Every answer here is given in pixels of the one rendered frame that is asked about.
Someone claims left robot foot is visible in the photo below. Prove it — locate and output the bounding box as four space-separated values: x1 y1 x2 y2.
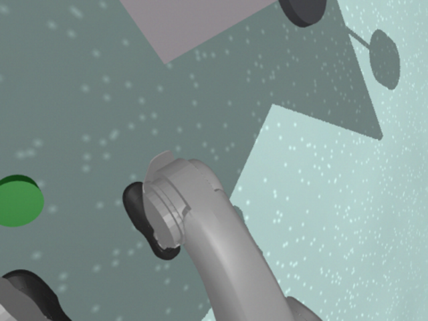
2 270 71 321

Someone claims right robot foot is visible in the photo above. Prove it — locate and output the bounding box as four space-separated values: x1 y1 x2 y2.
122 182 181 260

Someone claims right robot hand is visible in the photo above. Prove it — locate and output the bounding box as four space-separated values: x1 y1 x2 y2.
285 296 322 321

